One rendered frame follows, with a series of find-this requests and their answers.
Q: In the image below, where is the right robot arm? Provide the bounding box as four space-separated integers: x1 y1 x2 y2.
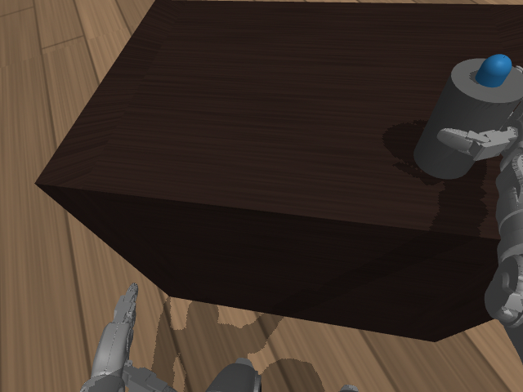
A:
485 141 523 364

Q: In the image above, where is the left robot arm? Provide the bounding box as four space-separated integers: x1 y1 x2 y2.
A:
80 375 125 392

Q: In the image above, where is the bottle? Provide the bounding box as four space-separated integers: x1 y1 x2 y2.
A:
413 54 523 180

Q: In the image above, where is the right robot hand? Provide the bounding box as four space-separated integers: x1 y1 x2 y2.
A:
437 66 523 161

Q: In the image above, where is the left robot hand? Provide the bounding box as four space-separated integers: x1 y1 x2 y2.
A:
91 283 177 392

